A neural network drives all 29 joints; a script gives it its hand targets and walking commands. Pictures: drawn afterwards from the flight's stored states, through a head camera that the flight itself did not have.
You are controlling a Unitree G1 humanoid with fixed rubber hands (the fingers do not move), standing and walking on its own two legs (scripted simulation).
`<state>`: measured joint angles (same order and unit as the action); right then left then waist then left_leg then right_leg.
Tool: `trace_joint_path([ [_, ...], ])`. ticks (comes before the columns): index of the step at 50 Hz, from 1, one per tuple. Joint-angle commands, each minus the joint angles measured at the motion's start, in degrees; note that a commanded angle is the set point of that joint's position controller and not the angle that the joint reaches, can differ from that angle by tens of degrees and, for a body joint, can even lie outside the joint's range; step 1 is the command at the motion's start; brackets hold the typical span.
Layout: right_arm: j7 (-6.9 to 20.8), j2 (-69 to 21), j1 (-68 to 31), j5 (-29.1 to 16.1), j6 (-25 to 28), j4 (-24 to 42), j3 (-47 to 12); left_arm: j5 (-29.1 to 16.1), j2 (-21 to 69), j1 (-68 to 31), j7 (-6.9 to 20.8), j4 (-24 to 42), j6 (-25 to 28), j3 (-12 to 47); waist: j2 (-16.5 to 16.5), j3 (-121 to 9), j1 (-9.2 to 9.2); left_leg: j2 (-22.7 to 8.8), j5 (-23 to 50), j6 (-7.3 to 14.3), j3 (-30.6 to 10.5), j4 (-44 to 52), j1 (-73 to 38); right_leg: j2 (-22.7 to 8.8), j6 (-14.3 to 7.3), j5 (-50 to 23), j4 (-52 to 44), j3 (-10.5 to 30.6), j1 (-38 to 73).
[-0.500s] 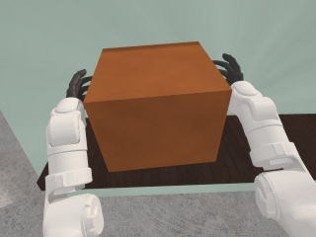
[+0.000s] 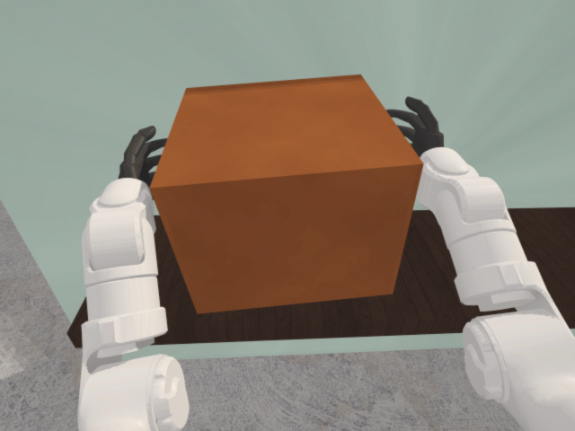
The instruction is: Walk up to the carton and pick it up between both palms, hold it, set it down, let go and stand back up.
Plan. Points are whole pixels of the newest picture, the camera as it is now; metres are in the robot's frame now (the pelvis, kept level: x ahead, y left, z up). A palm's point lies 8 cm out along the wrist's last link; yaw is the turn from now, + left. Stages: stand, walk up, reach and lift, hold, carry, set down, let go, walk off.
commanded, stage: hold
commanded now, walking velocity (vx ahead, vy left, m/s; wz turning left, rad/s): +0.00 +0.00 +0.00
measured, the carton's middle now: (284, 186) +0.42 +0.00 +0.19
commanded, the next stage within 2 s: set down in 2.00 s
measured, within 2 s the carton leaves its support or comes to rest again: neither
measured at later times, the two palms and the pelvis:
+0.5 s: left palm (137, 184) +0.35 +0.19 +0.24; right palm (426, 153) +0.36 -0.18 +0.27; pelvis +0.00 +0.00 +0.00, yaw +0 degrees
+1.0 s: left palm (137, 185) +0.35 +0.19 +0.24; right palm (425, 155) +0.36 -0.18 +0.27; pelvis +0.00 +0.00 +0.00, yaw +0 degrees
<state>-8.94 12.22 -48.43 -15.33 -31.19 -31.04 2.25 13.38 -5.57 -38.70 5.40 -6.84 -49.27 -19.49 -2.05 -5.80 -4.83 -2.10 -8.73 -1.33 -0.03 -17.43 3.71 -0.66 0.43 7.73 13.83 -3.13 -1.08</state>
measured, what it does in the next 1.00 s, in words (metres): stands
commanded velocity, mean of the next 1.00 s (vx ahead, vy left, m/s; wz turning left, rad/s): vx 0.00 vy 0.00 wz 0.00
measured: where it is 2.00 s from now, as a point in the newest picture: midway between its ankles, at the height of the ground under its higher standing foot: outside the picture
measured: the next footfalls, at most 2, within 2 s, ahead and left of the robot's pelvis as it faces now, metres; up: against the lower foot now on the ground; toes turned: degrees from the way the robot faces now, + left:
none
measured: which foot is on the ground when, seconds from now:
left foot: down 0.00-1.00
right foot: down 0.00-1.00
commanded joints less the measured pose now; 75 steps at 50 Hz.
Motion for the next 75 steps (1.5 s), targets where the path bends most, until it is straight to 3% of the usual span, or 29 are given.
trace_joint_path([
  [1,9.67,-28.95,-39.25,-8.48,1.75,14.39,-14.81,-10.89,23.51,-41.16,8.59,7.13,4.24,22.62,3.79,-16.64,-0.27,4.65,12.38,-0.87,1.28,1.42,-1.66,4.01,0.00,-9.18,0.01,1.46,5.78],
  [10,10.12,-29.93,-41.04,-7.48,2.01,11.87,-14.07,-10.63,23.67,-42.94,8.82,4.40,4.65,21.48,2.41,-15.95,0.38,4.56,8.49,0.11,1.47,2.60,-0.06,3.79,-0.01,-5.88,-0.38,1.64,5.42],
  [18,9.94,-29.81,-40.77,-7.99,2.29,12.61,-14.24,-11.18,24.00,-42.90,8.58,5.04,5.02,22.20,3.47,-17.68,-0.32,4.75,11.68,-0.45,1.26,1.51,-1.49,3.98,0.03,-9.29,-0.06,1.72,6.00],
  [22,10.05,-29.26,-41.29,-7.72,2.26,11.60,-14.02,-10.61,23.87,-42.54,8.80,3.47,4.77,21.43,3.18,-16.50,0.20,4.56,9.40,-0.27,1.24,2.28,-0.04,3.90,-0.18,-6.50,-0.32,1.65,5.73],
  [27,10.05,-29.50,-41.34,-8.40,2.37,12.88,-14.42,-11.05,24.05,-43.07,8.67,5.40,4.92,22.13,3.75,-17.99,-0.04,4.62,12.62,-0.64,1.14,1.20,-1.64,4.15,-0.09,-8.74,0.03,1.59,6.04],
  [44,9.80,-29.43,-39.88,-7.93,1.91,12.35,-14.10,-10.81,23.97,-42.36,8.72,5.51,4.76,22.24,3.61,-16.55,-0.42,4.54,10.78,-0.54,1.17,1.82,-1.21,3.88,-0.09,-8.03,-0.20,1.85,5.56],
  [49,9.36,-29.98,-41.03,-8.33,2.12,15.46,-15.21,-10.86,23.53,-41.58,8.73,5.89,4.72,21.95,2.20,-17.81,0.22,4.84,12.38,-0.15,1.08,1.15,-1.57,4.00,0.42,-10.40,0.01,1.64,6.66],
  [53,9.77,-29.48,-39.99,-7.80,1.88,12.99,-14.12,-10.50,23.64,-42.39,8.73,5.67,4.59,22.04,3.84,-16.04,0.03,4.67,10.44,-0.53,1.17,1.82,-0.72,3.91,-0.08,-7.52,-0.13,1.66,5.64],
  [61,9.57,-29.77,-40.44,-8.48,1.96,14.89,-15.05,-11.17,23.62,-41.86,8.71,6.61,4.66,22.53,2.90,-18.17,-0.12,4.81,11.86,-0.37,1.16,1.24,-1.75,4.01,0.23,-10.11,0.14,1.76,6.32],
  [65,9.50,-29.24,-39.51,-8.32,1.83,14.69,-14.40,-11.19,23.70,-41.79,8.63,7.32,4.61,22.80,3.92,-17.56,-0.53,4.67,12.77,-0.91,0.95,1.16,-1.72,4.14,0.03,-10.18,0.26,1.63,6.32],
  [75,9.49,-29.81,-40.09,-8.73,1.74,15.57,-15.25,-11.13,23.57,-41.54,8.46,7.80,4.46,22.64,3.14,-18.01,0.12,4.87,12.24,-0.55,1.11,1.09,-1.59,4.05,0.29,-10.23,0.25,1.66,6.62],
])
